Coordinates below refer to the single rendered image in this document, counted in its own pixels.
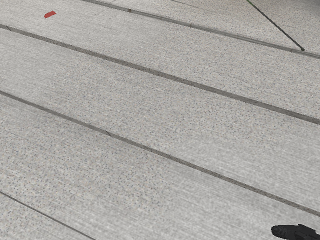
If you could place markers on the right robot hand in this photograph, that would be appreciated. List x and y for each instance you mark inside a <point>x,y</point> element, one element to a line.
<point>294,232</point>

